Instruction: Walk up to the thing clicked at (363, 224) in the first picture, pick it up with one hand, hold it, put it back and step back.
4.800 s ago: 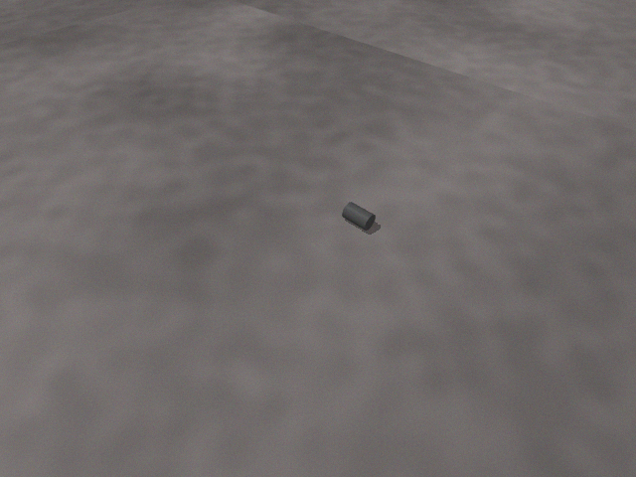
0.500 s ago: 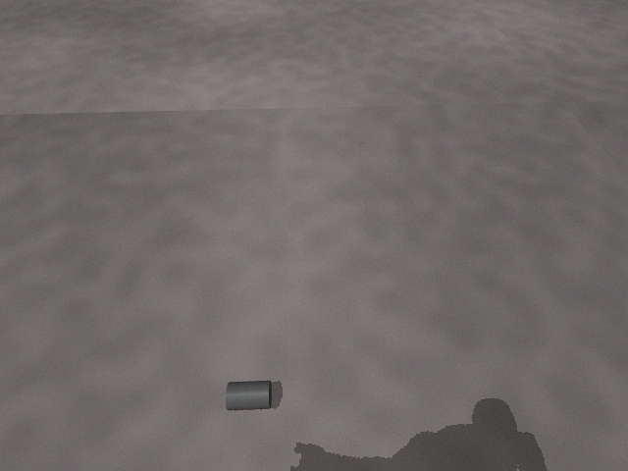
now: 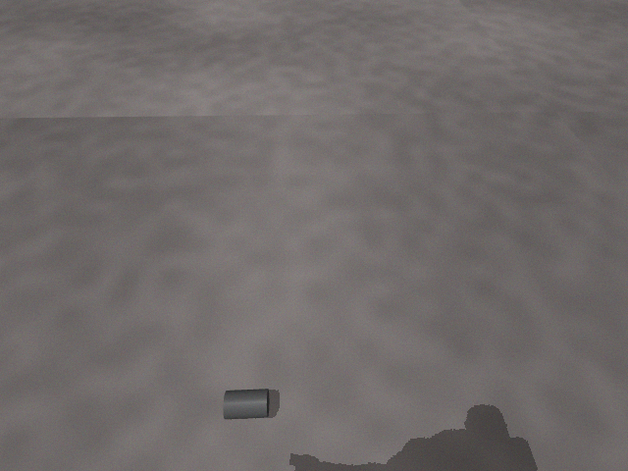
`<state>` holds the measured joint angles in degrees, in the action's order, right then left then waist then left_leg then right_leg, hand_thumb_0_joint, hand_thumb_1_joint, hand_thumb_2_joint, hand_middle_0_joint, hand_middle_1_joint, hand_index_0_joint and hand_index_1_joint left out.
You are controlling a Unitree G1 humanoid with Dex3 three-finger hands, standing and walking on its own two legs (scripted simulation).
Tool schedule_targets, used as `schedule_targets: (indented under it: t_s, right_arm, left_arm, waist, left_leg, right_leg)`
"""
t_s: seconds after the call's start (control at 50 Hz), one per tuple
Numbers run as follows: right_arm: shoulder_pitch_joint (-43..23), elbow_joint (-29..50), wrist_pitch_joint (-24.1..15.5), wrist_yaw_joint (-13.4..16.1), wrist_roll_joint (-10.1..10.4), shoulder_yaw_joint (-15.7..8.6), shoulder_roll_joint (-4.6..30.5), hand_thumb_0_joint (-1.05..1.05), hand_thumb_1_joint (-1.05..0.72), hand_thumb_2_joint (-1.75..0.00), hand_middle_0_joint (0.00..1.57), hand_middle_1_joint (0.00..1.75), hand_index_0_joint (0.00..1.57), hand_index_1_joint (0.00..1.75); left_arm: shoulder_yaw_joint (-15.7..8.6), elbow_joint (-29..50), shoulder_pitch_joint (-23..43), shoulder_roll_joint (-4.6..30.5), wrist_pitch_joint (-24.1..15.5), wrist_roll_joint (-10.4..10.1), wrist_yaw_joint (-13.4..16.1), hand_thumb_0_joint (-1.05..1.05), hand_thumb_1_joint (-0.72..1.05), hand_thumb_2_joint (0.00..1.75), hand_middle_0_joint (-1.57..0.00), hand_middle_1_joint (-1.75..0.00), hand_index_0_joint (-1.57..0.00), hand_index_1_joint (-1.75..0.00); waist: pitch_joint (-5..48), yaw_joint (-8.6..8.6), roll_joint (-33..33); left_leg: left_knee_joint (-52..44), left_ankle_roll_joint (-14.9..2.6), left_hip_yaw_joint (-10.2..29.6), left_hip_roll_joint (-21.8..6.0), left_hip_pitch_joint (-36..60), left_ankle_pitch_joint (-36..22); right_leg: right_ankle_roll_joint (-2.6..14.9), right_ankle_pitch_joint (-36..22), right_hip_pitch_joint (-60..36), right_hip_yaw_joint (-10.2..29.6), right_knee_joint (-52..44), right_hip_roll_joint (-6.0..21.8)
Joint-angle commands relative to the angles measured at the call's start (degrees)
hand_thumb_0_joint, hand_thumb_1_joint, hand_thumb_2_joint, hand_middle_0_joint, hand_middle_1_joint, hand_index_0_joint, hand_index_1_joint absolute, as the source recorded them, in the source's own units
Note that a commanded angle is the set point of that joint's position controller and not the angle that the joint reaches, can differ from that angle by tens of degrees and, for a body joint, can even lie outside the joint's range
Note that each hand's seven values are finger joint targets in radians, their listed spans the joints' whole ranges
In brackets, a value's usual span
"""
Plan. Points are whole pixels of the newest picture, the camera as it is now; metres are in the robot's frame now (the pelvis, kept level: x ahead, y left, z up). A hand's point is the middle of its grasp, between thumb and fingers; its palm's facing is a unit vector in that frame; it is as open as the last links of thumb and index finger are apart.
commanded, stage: walk up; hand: left
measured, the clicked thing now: (246, 403) +0.45 +0.22 -0.74
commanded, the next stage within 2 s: stand in 0.16 s
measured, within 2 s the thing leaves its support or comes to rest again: neither
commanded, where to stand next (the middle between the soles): +0.08 -0.03 m, yaw +3 degrees
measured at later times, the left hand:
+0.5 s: hand out of the picture +0.08 +0.26 -0.15, palm faces -0.01 -0.94 -0.35, open 7.4 cm
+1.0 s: hand out of the picture +0.06 +0.27 -0.16, palm faces -0.02 -0.94 -0.34, open 7.4 cm
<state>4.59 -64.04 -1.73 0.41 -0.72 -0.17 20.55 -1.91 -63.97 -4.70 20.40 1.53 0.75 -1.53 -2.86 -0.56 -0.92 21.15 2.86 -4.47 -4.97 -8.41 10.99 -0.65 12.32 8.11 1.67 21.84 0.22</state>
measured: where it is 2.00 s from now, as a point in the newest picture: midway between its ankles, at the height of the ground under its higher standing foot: outside the picture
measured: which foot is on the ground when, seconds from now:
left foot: down 0.00-1.00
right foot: down 0.00-1.00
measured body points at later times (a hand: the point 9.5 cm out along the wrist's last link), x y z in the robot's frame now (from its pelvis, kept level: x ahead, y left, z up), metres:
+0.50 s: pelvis +0.00 +0.01 +0.00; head +0.01 +0.01 +0.45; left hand +0.09 +0.31 -0.13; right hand +0.09 -0.29 -0.13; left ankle +0.00 +0.15 -0.75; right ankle -0.01 -0.13 -0.75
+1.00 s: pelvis -0.01 +0.01 +0.00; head +0.00 +0.02 +0.45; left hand +0.06 +0.32 -0.13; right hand +0.07 -0.29 -0.13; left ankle +0.00 +0.15 -0.75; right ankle -0.01 -0.13 -0.75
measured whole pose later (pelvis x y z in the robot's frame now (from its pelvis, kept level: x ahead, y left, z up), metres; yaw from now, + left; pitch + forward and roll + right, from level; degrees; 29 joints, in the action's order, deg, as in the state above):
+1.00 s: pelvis -0.01 +0.01 +0.00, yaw +1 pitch -2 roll +0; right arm 5.1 -65.9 -0.2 -1.0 -0.9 -0.8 20.1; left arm -0.4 -65.4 -6.4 20.4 -0.5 0.9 -0.3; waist -3.0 -0.6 -0.3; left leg 18.5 1.7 -3.9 -3.5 -7.2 9.1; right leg -1.9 9.9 5.7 1.0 17.6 1.7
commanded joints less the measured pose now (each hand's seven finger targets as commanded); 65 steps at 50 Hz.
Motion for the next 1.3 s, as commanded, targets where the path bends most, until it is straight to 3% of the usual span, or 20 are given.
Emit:
schedule_targets:
  t_s: [0.0, 0.12, 0.14, 0.26, 0.4, 0.54, 0.68, 0.94, 1.02, 1.28]
  right_arm:
    - [-2.12, 3.21, -1.06, 0.94, 0.16, -2.86, 12.95, 0.00, -0.90, -0.90, 0.20, 0.30, 0.20, 0.30]
    - [-1.85, 3.18, -1.03, 0.94, 0.19, -2.94, 12.88, 0.00, -0.90, -0.90, 0.20, 0.30, 0.20, 0.30]
    - [-4.40, 3.08, -0.53, 0.45, -0.14, -2.71, 12.40, 0.00, -0.90, -0.90, 0.20, 0.30, 0.20, 0.30]
    - [-2.94, 2.61, -0.02, -0.11, 0.18, -2.42, 11.81, 0.00, -0.90, -0.90, 0.20, 0.30, 0.20, 0.30]
    - [-3.16, 2.02, 0.19, -0.19, 0.01, -2.59, 12.08, 0.00, -0.90, -0.90, 0.20, 0.30, 0.20, 0.30]
    - [-2.79, 1.77, -0.02, -0.33, -0.11, -2.64, 11.68, 0.00, -0.90, -0.90, 0.20, 0.30, 0.20, 0.30]
    - [-3.15, 1.77, 0.18, -0.41, -0.01, -2.82, 11.56, 0.00, -0.90, -0.90, 0.20, 0.30, 0.20, 0.30]
    - [-2.33, 1.60, 0.40, -0.58, 0.01, -2.88, 11.89, 0.00, -0.90, -0.90, 0.20, 0.30, 0.20, 0.30]
    - [-2.44, 1.83, 0.31, -0.57, 0.06, -2.80, 11.74, 0.00, -0.90, -0.90, 0.20, 0.30, 0.20, 0.30]
    - [-2.01, 2.17, 0.16, -0.42, 0.01, -2.85, 12.06, 0.00, -0.90, -0.90, 0.20, 0.30, 0.20, 0.30]
  left_arm:
    - [-1.99, 4.01, 2.81, 11.50, -1.29, -0.25, 0.63, 0.00, 0.90, 0.90, -0.20, -0.30, -0.20, -0.30]
    - [-2.09, 4.04, 2.12, 11.63, -1.33, -0.07, 0.70, 0.00, 0.90, 0.90, -0.20, -0.30, -0.20, -0.30]
    - [-1.56, 3.46, 2.00, 11.16, -2.35, -0.38, 1.05, 0.00, 0.90, 0.90, -0.20, -0.30, -0.20, -0.30]
    - [-1.53, 2.51, 1.88, 12.28, -3.17, -0.27, 1.73, 0.00, 0.90, 0.90, -0.20, -0.30, -0.20, -0.30]
    - [-1.18, 2.02, 1.93, 11.99, -3.13, -0.38, 1.86, 0.00, 0.90, 0.90, -0.20, -0.30, -0.20, -0.30]
    - [-1.00, 2.04, 2.33, 12.18, -3.23, -0.36, 1.95, 0.00, 0.90, 0.90, -0.20, -0.30, -0.20, -0.30]
    - [-0.89, 2.01, 1.94, 12.25, -3.14, -0.21, 1.96, 0.00, 0.90, 0.90, -0.20, -0.30, -0.20, -0.30]
    - [-0.58, 2.24, 0.77, 12.08, -3.25, -0.10, 1.91, 0.00, 0.90, 0.90, -0.20, -0.30, -0.20, -0.30]
    - [-0.60, 2.31, 0.71, 12.26, -3.31, -0.15, 1.98, 0.00, 0.90, 0.90, -0.20, -0.30, -0.20, -0.30]
    - [-0.44, 2.50, 0.20, 12.00, -3.08, -0.09, 1.90, 0.00, 0.90, 0.90, -0.20, -0.30, -0.20, -0.30]
  waist:
    - [5.04, -0.14, 1.26]
    - [5.78, -0.13, 0.94]
    - [5.65, 0.58, 4.16]
    - [6.28, -0.05, 0.81]
    - [5.45, 0.24, 0.71]
    - [5.23, 0.13, 0.90]
    - [4.53, 0.22, 1.37]
    - [3.81, 0.21, 1.57]
    - [4.23, 0.21, 1.89]
    - [3.97, 0.38, 1.59]
  left_leg:
    - [-3.33, -3.29, 3.35, -4.18, 3.87, -6.77]
    - [-3.59, -3.55, 3.26, -4.43, 4.44, -7.33]
    - [-3.08, -3.18, 4.16, -4.38, 4.64, -9.16]
    - [-3.91, -3.18, 4.47, -4.46, 6.15, -10.92]
    - [-4.89, -3.04, 4.82, -4.52, 6.43, -8.44]
    - [-5.45, -3.09, 5.08, -4.47, 5.67, -9.65]
    - [-5.93, -3.25, 5.32, -4.23, 5.52, -6.04]
    - [-5.72, -3.53, 5.62, -3.89, 3.98, -3.43]
    - [-5.50, -3.45, 5.75, -3.93, 4.47, -6.24]
    - [-5.61, -3.46, 6.00, -3.89, 3.73, -6.15]
  right_leg:
    - [1.96, -11.05, 1.29, 4.20, -3.70, 5.67]
    - [1.94, -11.56, 0.38, 4.09, -3.64, 5.77]
    - [1.65, -13.38, -0.54, 4.40, -4.52, 6.99]
    - [1.39, -16.56, -1.55, 3.83, -5.03, 7.33]
    - [1.23, -12.24, -0.55, 3.51, -5.77, 7.17]
    - [1.14, -13.09, -1.30, 3.40, -5.76, 7.39]
    - [1.21, -9.28, -0.21, 3.43, -6.62, 7.29]
    - [1.08, -7.55, -0.04, 3.46, -7.73, 7.50]
    - [1.03, -9.16, -0.09, 3.15, -6.95, 7.41]
    - [1.11, -8.07, -0.34, 2.81, -6.61, 7.46]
